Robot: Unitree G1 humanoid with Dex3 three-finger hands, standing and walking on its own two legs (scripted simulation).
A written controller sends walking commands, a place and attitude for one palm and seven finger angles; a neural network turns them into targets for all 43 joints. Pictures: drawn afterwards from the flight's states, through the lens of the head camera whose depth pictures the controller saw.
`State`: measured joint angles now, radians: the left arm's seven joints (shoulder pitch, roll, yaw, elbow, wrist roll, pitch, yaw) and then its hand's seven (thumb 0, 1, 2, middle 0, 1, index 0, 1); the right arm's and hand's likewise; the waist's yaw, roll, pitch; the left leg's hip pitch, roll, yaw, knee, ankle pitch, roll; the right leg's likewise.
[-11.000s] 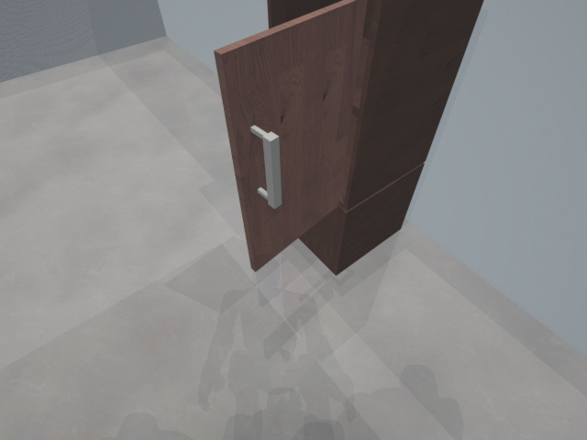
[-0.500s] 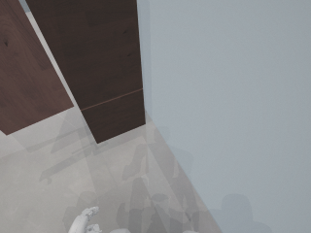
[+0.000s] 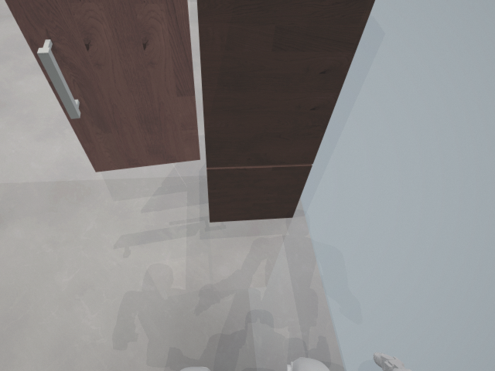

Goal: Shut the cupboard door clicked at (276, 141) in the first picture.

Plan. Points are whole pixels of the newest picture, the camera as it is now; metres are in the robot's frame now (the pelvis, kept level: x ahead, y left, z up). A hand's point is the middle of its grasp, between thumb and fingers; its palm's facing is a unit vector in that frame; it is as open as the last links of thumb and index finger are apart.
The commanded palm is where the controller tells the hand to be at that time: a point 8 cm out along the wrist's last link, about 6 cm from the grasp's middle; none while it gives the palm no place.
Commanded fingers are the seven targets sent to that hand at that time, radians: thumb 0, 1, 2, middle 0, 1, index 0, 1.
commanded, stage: turn to face it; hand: left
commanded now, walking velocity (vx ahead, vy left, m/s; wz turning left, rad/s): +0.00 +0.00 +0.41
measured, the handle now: (62, 81) +0.67 +0.50 +0.02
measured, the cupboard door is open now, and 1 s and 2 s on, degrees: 97 97 97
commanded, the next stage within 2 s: take the last steps up to it in 0.36 s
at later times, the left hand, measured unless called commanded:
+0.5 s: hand out of the picture +0.04 +0.13 -0.16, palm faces +0.22 -0.95 -0.24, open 7.3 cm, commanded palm none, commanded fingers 0.00 0.90 0.90 -0.20 -0.30 -0.20 -0.30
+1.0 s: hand (147, 364) +0.14 +0.18 -0.16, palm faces +0.28 -0.93 -0.22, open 7.4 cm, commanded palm none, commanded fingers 0.00 0.90 0.90 -0.20 -0.30 -0.20 -0.30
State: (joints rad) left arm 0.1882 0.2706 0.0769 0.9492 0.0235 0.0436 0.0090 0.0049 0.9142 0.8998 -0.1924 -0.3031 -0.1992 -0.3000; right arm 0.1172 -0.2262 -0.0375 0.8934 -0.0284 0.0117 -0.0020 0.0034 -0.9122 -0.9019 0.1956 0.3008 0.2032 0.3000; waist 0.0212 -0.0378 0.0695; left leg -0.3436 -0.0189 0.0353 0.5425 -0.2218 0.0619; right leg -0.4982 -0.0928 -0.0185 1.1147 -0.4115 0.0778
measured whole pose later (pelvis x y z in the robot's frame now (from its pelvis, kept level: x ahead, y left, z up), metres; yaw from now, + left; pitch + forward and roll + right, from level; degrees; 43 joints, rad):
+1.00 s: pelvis +0.12 -0.02 -0.01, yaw +17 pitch -1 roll +2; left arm 0.18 0.19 0.04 0.98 0.03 -0.02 -0.03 0.01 0.91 0.90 -0.19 -0.30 -0.20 -0.30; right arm 0.37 -0.15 -0.02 1.09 -0.03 -0.03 0.00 0.01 -0.91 -0.90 0.20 0.30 0.21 0.30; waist -0.01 -0.01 0.06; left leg -0.06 -0.04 0.04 0.47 -0.39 0.02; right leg -0.34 -0.07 -0.09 0.59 -0.26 0.00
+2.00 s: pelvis +0.28 +0.08 +0.00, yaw +19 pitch +0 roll +0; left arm 0.16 0.19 0.03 1.01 0.02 0.00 0.03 0.00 0.91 0.90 -0.20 -0.30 -0.20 -0.30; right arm 0.21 -0.19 -0.04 1.06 -0.01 0.04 -0.02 0.01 -0.92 -0.90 0.19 0.30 0.20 0.30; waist -0.01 -0.02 0.06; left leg -0.23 0.01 0.04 0.57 -0.33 -0.05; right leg -0.23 -0.02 -0.07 0.53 -0.30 -0.02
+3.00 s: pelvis +0.29 +0.06 +0.01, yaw +17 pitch +0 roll +1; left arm 0.25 0.16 -0.02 1.13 0.01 -0.03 0.02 0.00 0.91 0.90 -0.20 -0.30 -0.20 -0.30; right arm 0.28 -0.17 0.02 1.13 -0.02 -0.02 -0.03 0.01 -0.91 -0.90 0.20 0.30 0.20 0.30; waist 0.00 0.02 0.04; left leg -0.13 0.03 0.07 0.40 -0.27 -0.02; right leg -0.19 0.01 -0.05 0.47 -0.27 -0.05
